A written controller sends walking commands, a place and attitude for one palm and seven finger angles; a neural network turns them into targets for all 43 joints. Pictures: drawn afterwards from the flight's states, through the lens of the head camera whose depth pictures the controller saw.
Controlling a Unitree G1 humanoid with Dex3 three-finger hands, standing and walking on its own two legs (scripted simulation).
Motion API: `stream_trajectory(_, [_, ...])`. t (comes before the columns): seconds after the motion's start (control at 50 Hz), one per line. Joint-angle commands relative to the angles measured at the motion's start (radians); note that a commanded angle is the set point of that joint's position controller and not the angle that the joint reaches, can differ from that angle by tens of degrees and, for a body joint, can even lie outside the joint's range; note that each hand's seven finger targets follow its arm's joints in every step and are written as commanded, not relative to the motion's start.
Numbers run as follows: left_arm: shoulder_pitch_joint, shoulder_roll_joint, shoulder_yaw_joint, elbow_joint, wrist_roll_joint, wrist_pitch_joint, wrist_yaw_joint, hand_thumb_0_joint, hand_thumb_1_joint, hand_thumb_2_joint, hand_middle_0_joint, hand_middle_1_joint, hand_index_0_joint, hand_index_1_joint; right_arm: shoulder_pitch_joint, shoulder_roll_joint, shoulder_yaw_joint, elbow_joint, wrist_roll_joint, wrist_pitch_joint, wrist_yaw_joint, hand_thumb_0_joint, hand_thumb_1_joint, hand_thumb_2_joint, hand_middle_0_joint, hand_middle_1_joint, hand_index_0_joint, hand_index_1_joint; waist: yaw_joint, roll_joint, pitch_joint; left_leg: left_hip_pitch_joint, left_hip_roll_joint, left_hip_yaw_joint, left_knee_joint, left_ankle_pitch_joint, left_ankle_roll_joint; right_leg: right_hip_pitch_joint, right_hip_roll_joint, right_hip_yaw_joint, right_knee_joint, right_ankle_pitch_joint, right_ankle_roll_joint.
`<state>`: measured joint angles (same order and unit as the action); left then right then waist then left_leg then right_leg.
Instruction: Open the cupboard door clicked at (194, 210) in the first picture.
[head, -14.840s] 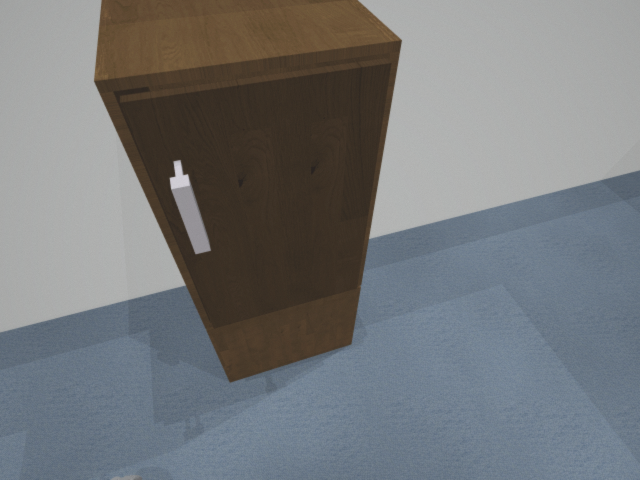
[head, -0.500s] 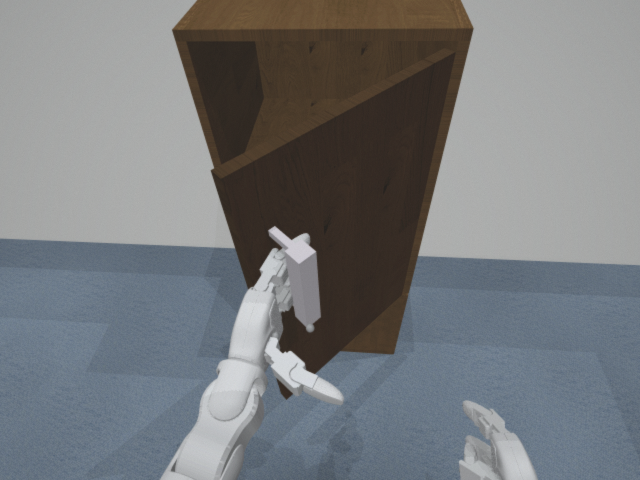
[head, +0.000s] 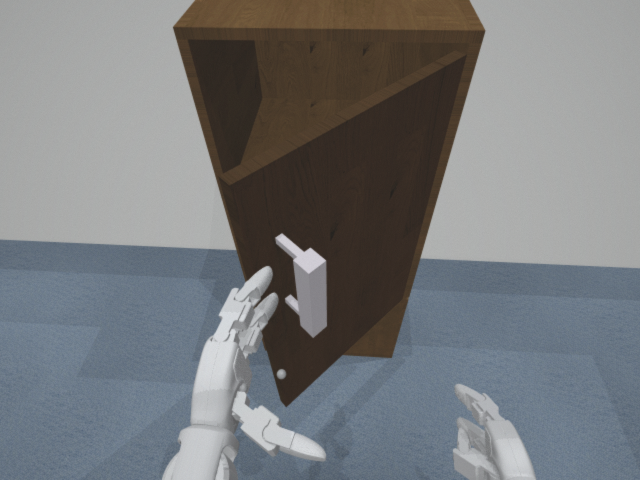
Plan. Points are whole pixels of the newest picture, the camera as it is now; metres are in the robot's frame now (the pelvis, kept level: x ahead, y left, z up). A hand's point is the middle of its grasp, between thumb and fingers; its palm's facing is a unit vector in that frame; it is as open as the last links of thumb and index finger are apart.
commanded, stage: slide the hand sideways off the handle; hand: left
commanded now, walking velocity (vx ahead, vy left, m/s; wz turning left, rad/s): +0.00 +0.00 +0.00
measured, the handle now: (299, 286) +0.33 +0.05 +0.08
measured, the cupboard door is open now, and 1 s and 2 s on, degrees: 47 47 47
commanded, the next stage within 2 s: draw the hand back to the body in 0.46 s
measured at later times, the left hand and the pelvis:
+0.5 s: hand (245, 414) +0.18 +0.09 +0.08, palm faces -0.04 -1.00 -0.02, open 16.3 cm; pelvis +0.00 -0.01 -0.01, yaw +1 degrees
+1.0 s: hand (173, 391) +0.19 +0.15 +0.12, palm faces -0.02 -1.00 -0.06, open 16.3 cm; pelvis +0.01 +0.00 +0.01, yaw +1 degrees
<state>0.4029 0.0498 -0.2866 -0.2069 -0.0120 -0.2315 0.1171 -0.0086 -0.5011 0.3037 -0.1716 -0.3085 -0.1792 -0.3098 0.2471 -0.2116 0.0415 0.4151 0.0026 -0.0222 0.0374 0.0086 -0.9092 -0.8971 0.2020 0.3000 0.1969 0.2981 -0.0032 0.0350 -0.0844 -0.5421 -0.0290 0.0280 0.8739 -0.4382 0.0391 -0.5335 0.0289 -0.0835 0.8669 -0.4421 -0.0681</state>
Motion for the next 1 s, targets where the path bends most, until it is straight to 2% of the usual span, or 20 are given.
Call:
stream_trajectory(0.0, [-0.058, -0.008, 0.012, -0.268, 0.008, -0.072, -0.02, 0.0, -0.5, 0.3, -0.15, -0.3, -0.15, -0.3, -0.068, -0.092, -0.045, -0.181, 0.0, -0.054, -0.014, 0.0, -0.9, -0.9, 0.2, 0.3, 0.2, 0.3, -0.011, -0.072, -0.143, 0.054, 0.012, -0.063, -0.103, 0.195, -0.007, 0.054, -0.02, 0.072, -0.125, 0.265, 0.035])
stream_trajectory(0.02, [-0.062, 0.011, 0.03, -0.271, 0.007, -0.073, -0.024, 0.0, -0.5, 0.3, -0.15, -0.3, -0.15, -0.3, -0.061, -0.094, -0.045, -0.178, 0.001, -0.055, -0.015, 0.0, -0.9, -0.9, 0.2, 0.3, 0.2, 0.3, -0.014, -0.073, -0.135, 0.046, 0.012, -0.067, -0.101, 0.189, -0.008, 0.048, -0.019, 0.071, -0.123, 0.257, 0.034])
stream_trajectory(0.08, [-0.031, 0.013, 0.031, -0.294, 0.0, -0.071, -0.038, 0.0, -0.5, 0.3, -0.15, -0.3, -0.15, -0.3, -0.062, -0.092, -0.046, -0.186, 0.002, -0.061, -0.02, 0.0, -0.9, -0.9, 0.2, 0.3, 0.2, 0.3, -0.009, -0.054, -0.152, 0.043, 0.01, -0.066, -0.089, 0.192, -0.007, 0.048, -0.021, 0.074, -0.115, 0.26, 0.035])
stream_trajectory(0.12, [0.01, 0.034, 0.063, -0.294, -0.015, -0.068, -0.049, 0.0, -0.5, 0.3, -0.15, -0.3, -0.15, -0.3, -0.055, -0.094, -0.044, -0.189, 0.005, -0.062, -0.024, 0.0, -0.9, -0.9, 0.2, 0.3, 0.2, 0.3, -0.004, -0.085, -0.157, 0.03, 0.009, -0.066, -0.086, 0.195, -0.008, 0.063, -0.02, 0.076, -0.115, 0.27, 0.037])
stream_trajectory(0.18, [0.063, 0.056, 0.09, -0.328, -0.03, -0.067, -0.064, 0.0, -0.5, 0.3, -0.15, -0.3, -0.15, -0.3, -0.054, -0.094, -0.046, -0.194, 0.007, -0.068, -0.028, 0.0, -0.9, -0.9, 0.2, 0.3, 0.2, 0.3, 0.005, -0.058, -0.181, 0.03, 0.009, -0.062, -0.079, 0.223, -0.008, 0.08, -0.022, 0.081, -0.104, 0.313, 0.038])
stream_trajectory(0.24, [0.117, 0.066, 0.101, -0.341, -0.046, -0.071, -0.084, 0.0, -0.5, 0.3, -0.15, -0.3, -0.15, -0.3, -0.048, -0.098, -0.046, -0.197, 0.01, -0.075, -0.029, 0.0, -0.9, -0.9, 0.2, 0.3, 0.2, 0.3, 0.001, -0.084, -0.163, 0.007, 0.008, -0.064, -0.073, 0.216, -0.008, 0.086, -0.025, 0.086, -0.109, 0.32, 0.044])
stream_trajectory(0.26, [0.135, 0.061, 0.097, -0.364, -0.052, -0.076, -0.092, 0.0, -0.5, 0.3, -0.15, -0.3, -0.15, -0.3, -0.052, -0.098, -0.046, -0.203, 0.01, -0.079, -0.029, 0.0, -0.9, -0.9, 0.2, 0.3, 0.2, 0.3, 0.004, -0.066, -0.155, 0.002, 0.007, -0.062, -0.068, 0.217, -0.008, 0.082, -0.028, 0.091, -0.107, 0.331, 0.047])
stream_trajectory(0.34, [0.177, 0.099, 0.132, -0.361, -0.064, -0.085, -0.119, 0.0, -0.5, 0.3, -0.15, -0.3, -0.15, -0.3, -0.044, -0.104, -0.048, -0.202, 0.011, -0.088, -0.035, 0.0, -0.9, -0.9, 0.2, 0.3, 0.2, 0.3, -0.004, -0.087, -0.116, -0.037, 0.005, -0.065, -0.052, 0.176, -0.007, 0.059, -0.032, 0.107, -0.118, 0.284, 0.053])
stream_trajectory(0.4, [0.177, 0.123, 0.168, -0.374, -0.076, -0.101, -0.135, 0.0, -0.5, 0.3, -0.15, -0.3, -0.15, -0.3, -0.04, -0.104, -0.051, -0.2, 0.012, -0.096, -0.041, 0.0, -0.9, -0.9, 0.2, 0.3, 0.2, 0.3, -0.008, -0.081, -0.117, -0.059, 0.002, -0.063, -0.035, 0.144, -0.01, 0.043, -0.038, 0.127, -0.124, 0.234, 0.057])
stream_trajectory(0.42, [0.175, 0.103, 0.15, -0.375, -0.081, -0.106, -0.142, 0.0, -0.5, 0.3, -0.15, -0.3, -0.15, -0.3, -0.042, -0.103, -0.048, -0.205, 0.012, -0.1, -0.042, 0.0, -0.9, -0.9, 0.2, 0.3, 0.2, 0.3, -0.009, -0.093, -0.109, -0.067, 0.0, -0.063, -0.032, 0.133, -0.009, 0.04, -0.04, 0.131, -0.13, 0.216, 0.06])
stream_trajectory(0.52, [0.084, 0.122, 0.169, -0.378, -0.1, -0.124, -0.15, 0.0, -0.5, 0.3, -0.15, -0.3, -0.15, -0.3, -0.041, -0.109, -0.049, -0.192, 0.016, -0.122, -0.053, 0.0, -0.9, -0.9, 0.2, 0.3, 0.2, 0.3, -0.027, -0.068, -0.108, -0.089, -0.002, -0.064, -0.004, 0.084, -0.011, 0.004, -0.05, 0.165, -0.158, 0.104, 0.063])
stream_trajectory(0.56, [0.097, 0.149, 0.199, -0.395, -0.103, -0.128, -0.148, 0.0, -0.5, 0.3, -0.15, -0.3, -0.15, -0.3, -0.042, -0.109, -0.054, -0.192, 0.018, -0.13, -0.055, 0.0, -0.9, -0.9, 0.2, 0.3, 0.2, 0.3, -0.008, -0.053, -0.145, -0.074, 0.0, -0.063, -0.01, 0.097, -0.011, 0.027, -0.05, 0.164, -0.153, 0.1, 0.058])
stream_trajectory(0.6, [0.126, 0.18, 0.239, -0.414, -0.11, -0.115, -0.149, 0.0, -0.5, 0.3, -0.15, -0.3, -0.15, -0.3, -0.04, -0.106, -0.051, -0.194, 0.022, -0.13, -0.058, 0.0, -0.9, -0.9, 0.2, 0.3, 0.2, 0.3, 0.007, -0.04, -0.182, -0.053, -0.002, -0.058, -0.025, 0.119, -0.009, 0.067, -0.05, 0.163, -0.155, 0.145, 0.059])
stream_trajectory(0.64, [0.166, 0.209, 0.287, -0.396, -0.121, -0.088, -0.151, 0.0, -0.5, 0.3, -0.15, -0.3, -0.15, -0.3, -0.047, -0.103, -0.051, -0.19, 0.028, -0.125, -0.062, 0.0, -0.9, -0.9, 0.2, 0.3, 0.2, 0.3, 0.024, -0.064, -0.191, -0.054, -0.002, -0.056, -0.035, 0.133, -0.009, 0.11, -0.054, 0.172, -0.166, 0.177, 0.065])
stream_trajectory(0.7, [0.142, 0.202, 0.307, -0.373, -0.149, -0.041, -0.169, 0.0, -0.5, 0.3, -0.15, -0.3, -0.15, -0.3, -0.064, -0.103, -0.041, -0.182, 0.037, -0.124, -0.073, 0.0, -0.9, -0.9, 0.2, 0.3, 0.2, 0.3, 0.011, -0.079, -0.112, -0.051, -0.001, -0.052, -0.054, 0.111, -0.009, 0.101, -0.061, 0.18, -0.213, 0.158, 0.076])
stream_trajectory(0.72, [0.13, 0.201, 0.308, -0.383, -0.16, -0.028, -0.179, 0.0, -0.5, 0.3, -0.15, -0.3, -0.15, -0.3, -0.064, -0.107, -0.039, -0.181, 0.038, -0.129, -0.076, 0.0, -0.9, -0.9, 0.2, 0.3, 0.2, 0.3, 0.008, -0.079, -0.107, -0.04, 0.0, -0.053, -0.061, 0.106, -0.008, 0.1, -0.06, 0.176, -0.224, 0.147, 0.078])
stream_trajectory(0.74, [0.136, 0.21, 0.33, -0.365, -0.173, -0.013, -0.188, 0.0, -0.5, 0.3, -0.15, -0.3, -0.15, -0.3, -0.071, -0.109, -0.038, -0.176, 0.039, -0.132, -0.08, 0.0, -0.9, -0.9, 0.2, 0.3, 0.2, 0.3, 0.008, -0.11, -0.091, -0.043, 0.003, -0.058, -0.062, 0.11, -0.008, 0.11, -0.063, 0.181, -0.237, 0.151, 0.081])
stream_trajectory(0.86, [0.143, 0.239, 0.362, -0.433, -0.213, 0.011, -0.253, 0.0, -0.5, 0.3, -0.15, -0.3, -0.15, -0.3, -0.068, -0.119, -0.033, -0.158, 0.046, -0.16, -0.091, 0.0, -0.9, -0.9, 0.2, 0.3, 0.2, 0.3, 0.015, -0.032, -0.104, 0.047, 0.008, -0.068, -0.108, 0.199, -0.005, 0.137, -0.046, 0.123, -0.219, 0.299, 0.072])
stream_trajectory(0.94, [0.165, 0.276, 0.426, -0.448, -0.237, 0.017, -0.269, 0.0, -0.5, 0.3, -0.15, -0.3, -0.15, -0.3, -0.066, -0.119, -0.036, -0.141, 0.046, -0.174, -0.094, 0.0, -0.9, -0.9, 0.2, 0.3, 0.2, 0.3, 0.03, -0.026, -0.113, 0.085, 0.009, -0.075, -0.133, 0.247, -0.007, 0.16, -0.031, 0.085, -0.21, 0.344, 0.061])
stream_trajectory(0.98, [0.17, 0.275, 0.436, -0.459, -0.244, 0.025, -0.281, 0.0, -0.43, 0.33, -0.153, -0.3, -0.153, -0.3, -0.068, -0.119, -0.036, -0.139, 0.049, -0.177, -0.093, 0.0, -0.9, -0.9, 0.2, 0.3, 0.2, 0.3, 0.031, -0.004, -0.108, 0.106, 0.009, -0.073, -0.147, 0.267, -0.008, 0.16, -0.025, 0.069, -0.207, 0.361, 0.058])
